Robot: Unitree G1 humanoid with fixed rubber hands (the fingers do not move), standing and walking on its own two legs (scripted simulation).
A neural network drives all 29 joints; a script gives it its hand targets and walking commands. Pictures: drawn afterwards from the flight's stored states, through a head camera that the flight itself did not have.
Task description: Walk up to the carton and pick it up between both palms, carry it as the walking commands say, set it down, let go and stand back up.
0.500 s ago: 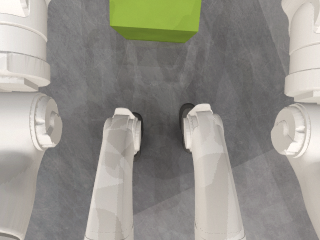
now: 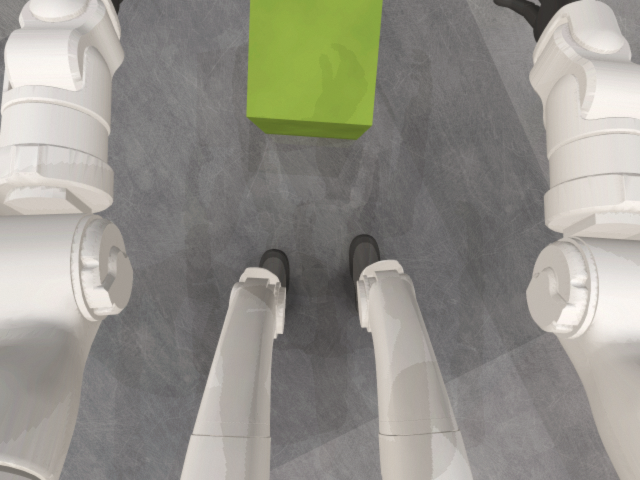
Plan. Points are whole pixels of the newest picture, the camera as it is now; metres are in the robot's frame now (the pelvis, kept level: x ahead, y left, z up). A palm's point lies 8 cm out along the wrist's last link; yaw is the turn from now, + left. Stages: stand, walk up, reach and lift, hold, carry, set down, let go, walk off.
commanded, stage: set down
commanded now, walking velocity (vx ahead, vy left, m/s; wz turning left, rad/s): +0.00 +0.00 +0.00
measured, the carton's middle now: (313, 77) +0.58 +0.00 -0.53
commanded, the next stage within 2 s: let go in 0.06 s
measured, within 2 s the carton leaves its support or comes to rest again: neither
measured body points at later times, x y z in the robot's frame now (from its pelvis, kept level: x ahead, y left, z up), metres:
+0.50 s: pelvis +0.09 -0.01 +0.07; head +0.35 -0.01 +0.43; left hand +0.48 +0.20 -0.06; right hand +0.46 -0.24 -0.06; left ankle +0.08 +0.12 -0.62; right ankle +0.11 -0.11 -0.62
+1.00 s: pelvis +0.11 +0.01 +0.12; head +0.18 +0.01 +0.56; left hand +0.30 +0.25 +0.03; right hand +0.29 -0.22 +0.03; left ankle +0.08 +0.12 -0.62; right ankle +0.11 -0.11 -0.62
